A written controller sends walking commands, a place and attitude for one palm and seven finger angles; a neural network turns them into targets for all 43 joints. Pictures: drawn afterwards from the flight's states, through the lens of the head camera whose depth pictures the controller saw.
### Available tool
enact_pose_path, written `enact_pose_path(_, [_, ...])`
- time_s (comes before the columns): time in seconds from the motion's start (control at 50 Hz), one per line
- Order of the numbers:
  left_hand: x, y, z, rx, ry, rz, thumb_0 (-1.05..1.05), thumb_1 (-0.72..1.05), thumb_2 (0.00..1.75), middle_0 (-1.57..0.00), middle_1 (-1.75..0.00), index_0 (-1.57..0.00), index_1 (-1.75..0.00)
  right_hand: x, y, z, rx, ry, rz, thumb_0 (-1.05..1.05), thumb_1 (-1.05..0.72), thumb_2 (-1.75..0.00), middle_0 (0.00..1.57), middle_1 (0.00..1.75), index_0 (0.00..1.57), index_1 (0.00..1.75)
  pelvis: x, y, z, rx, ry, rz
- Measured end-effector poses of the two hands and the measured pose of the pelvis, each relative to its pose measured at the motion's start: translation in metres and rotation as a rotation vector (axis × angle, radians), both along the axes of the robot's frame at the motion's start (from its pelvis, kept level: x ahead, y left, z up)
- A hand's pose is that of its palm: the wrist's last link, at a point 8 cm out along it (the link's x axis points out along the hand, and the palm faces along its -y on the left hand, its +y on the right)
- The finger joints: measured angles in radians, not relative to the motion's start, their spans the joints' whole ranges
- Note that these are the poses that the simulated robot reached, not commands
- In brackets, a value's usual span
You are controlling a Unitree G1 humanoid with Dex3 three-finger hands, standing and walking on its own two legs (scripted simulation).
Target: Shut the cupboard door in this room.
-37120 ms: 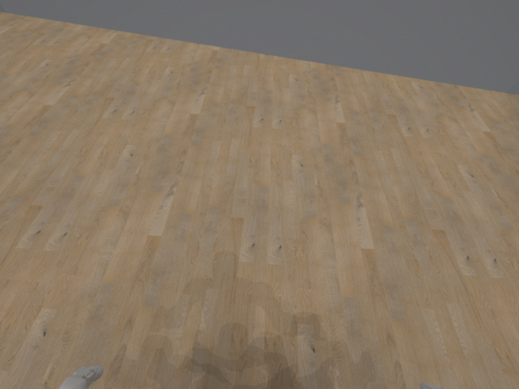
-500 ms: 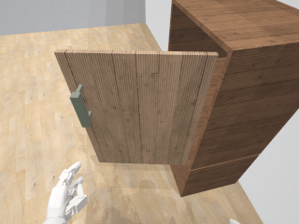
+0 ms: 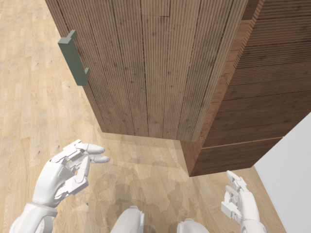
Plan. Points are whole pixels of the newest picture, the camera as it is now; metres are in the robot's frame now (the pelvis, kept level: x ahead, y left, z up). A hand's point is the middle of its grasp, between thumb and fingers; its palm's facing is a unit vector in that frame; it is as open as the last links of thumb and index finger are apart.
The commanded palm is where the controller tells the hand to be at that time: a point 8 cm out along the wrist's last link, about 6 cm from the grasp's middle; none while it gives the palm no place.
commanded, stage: raise the hand and make a fist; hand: left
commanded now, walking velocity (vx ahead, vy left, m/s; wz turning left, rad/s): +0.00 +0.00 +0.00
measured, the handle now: (77, 58) +0.50 +0.26 +0.16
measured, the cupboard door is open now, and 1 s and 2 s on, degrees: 75 75 75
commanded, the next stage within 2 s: bring the fist close to the handle in 1.24 s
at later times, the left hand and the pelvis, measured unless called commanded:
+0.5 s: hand (56, 158) +0.24 +0.22 +0.13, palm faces +0.01 -1.00 -0.06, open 3.1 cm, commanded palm +0.21 +0.27 +0.13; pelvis +0.02 +0.04 +0.04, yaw -1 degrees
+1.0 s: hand (52, 138) +0.26 +0.23 +0.16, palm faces -0.03 -1.00 -0.04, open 3.1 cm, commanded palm +0.23 +0.28 +0.16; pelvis +0.03 +0.04 +0.07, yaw -1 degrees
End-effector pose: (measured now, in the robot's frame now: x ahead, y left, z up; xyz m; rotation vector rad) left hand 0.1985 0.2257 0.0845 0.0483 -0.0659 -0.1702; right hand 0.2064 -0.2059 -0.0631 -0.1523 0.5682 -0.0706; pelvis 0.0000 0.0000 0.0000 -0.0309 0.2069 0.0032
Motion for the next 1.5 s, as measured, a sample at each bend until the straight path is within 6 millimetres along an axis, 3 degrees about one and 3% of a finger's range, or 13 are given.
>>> enact_pose_path(0.04, [0.009,-0.001,-0.006,-0.009,0.137,-0.014,0.01,0.90,0.90,-0.68,-0.83,-0.68,-0.83,-0.023,-0.001,0.001,0.030,0.057,-0.059,0.01,-0.90,-0.90,0.21,0.30,0.20,0.30,0.002,0.001,0.009,0.012,-0.013,-0.012])
enact_pose_path(0.1, [0.006,0.013,-0.001,-0.019,0.235,0.098,0.01,0.89,0.90,-0.74,-0.89,-0.74,-0.89,-0.053,-0.007,0.006,0.034,0.124,-0.135,0.02,-0.90,-0.90,0.21,0.30,0.20,0.30,0.008,0.004,0.023,0.022,-0.033,-0.030])
enact_pose_path(0.18, [-0.009,0.040,0.023,0.015,0.153,0.269,0.02,0.90,0.90,-0.81,-0.97,-0.81,-0.97,-0.077,-0.020,0.012,-0.019,0.184,-0.160,0.02,-0.90,-0.90,0.21,0.30,0.20,0.30,0.012,0.010,0.033,0.021,-0.039,-0.032])
enact_pose_path(0.24, [-0.016,0.047,0.031,0.027,0.070,0.280,0.02,0.90,0.90,-0.86,-1.03,-0.86,-1.03,-0.083,-0.028,0.013,-0.074,0.202,-0.133,0.02,-0.90,-0.90,0.21,0.30,0.20,0.30,0.011,0.015,0.033,0.012,-0.032,-0.020])
enact_pose_path(0.38, [-0.001,0.027,0.015,-0.010,0.101,0.085,0.01,0.90,0.90,-0.99,-1.17,-0.99,-1.17,-0.061,-0.027,0.030,-0.131,0.115,-0.121,0.02,-0.90,-0.90,0.20,0.30,0.20,0.30,0.010,0.029,0.033,-0.002,-0.036,-0.016])
enact_pose_path(0.56, [0.019,0.059,0.061,-0.001,-0.006,0.225,0.02,0.89,0.90,-1.16,-1.35,-1.16,-1.35,-0.011,0.019,0.063,-0.055,-0.035,-0.043,0.01,-0.90,-0.90,0.20,0.30,0.20,0.30,0.025,0.041,0.048,-0.009,-0.084,-0.014])
enact_pose_path(0.64, [0.022,0.056,0.058,-0.002,0.059,0.186,0.01,0.90,0.90,-1.22,-1.42,-1.22,-1.42,0.002,0.036,0.068,-0.033,-0.049,0.011,0.01,-0.90,-0.90,0.21,0.30,0.20,0.30,0.028,0.046,0.053,-0.012,-0.099,-0.006])
enact_pose_path(0.74, [0.028,0.054,0.055,0.007,0.111,0.149,0.01,0.90,0.90,-1.27,-1.47,-1.27,-1.47,0.004,0.043,0.070,-0.038,-0.031,0.036,0.01,-0.90,-0.90,0.21,0.30,0.20,0.30,0.030,0.047,0.057,-0.010,-0.113,-0.005])
enact_pose_path(0.9, [0.042,0.069,0.092,0.025,-0.022,0.207,0.02,0.90,0.90,-1.29,-1.49,-1.29,-1.49,-0.010,0.034,0.065,-0.044,0.026,0.026,0.01,-0.90,-0.90,0.21,0.30,0.20,0.30,0.032,0.045,0.064,-0.008,-0.133,-0.001])
enact_pose_path(1.08, [0.039,0.048,0.064,-0.002,0.155,0.148,0.01,0.90,0.90,-1.29,-1.50,-1.29,-1.50,-0.027,0.011,0.067,-0.059,0.048,-0.040,0.01,-0.90,-0.90,0.21,0.30,0.20,0.30,0.031,0.038,0.069,0.008,-0.141,-0.017])
enact_pose_path(1.24, [0.034,0.046,0.088,0.018,-0.008,0.219,0.02,0.90,0.90,-1.30,-1.50,-1.29,-1.50,-0.027,-0.002,0.066,-0.066,0.039,-0.012,0.01,-0.90,-0.90,0.21,0.30,0.20,0.30,0.026,0.025,0.067,0.011,-0.149,-0.005])
enact_pose_path(1.38, [0.030,0.026,0.070,0.023,0.118,0.153,0.01,0.90,0.90,-1.30,-1.50,-1.30,-1.50,-0.022,-0.009,0.064,-0.036,0.012,-0.032,0.01,-0.90,-0.90,0.21,0.30,0.20,0.30,0.027,0.017,0.068,0.020,-0.148,-0.011])
enact_pose_path(1.5, [0.038,0.038,0.083,0.044,0.020,0.235,0.02,0.89,0.90,-1.30,-1.50,-1.30,-1.50,-0.019,-0.017,0.062,-0.044,0.024,-0.018,0.01,-0.90,-0.90,0.21,0.30,0.20,0.30,0.028,0.006,0.067,0.026,-0.149,-0.007])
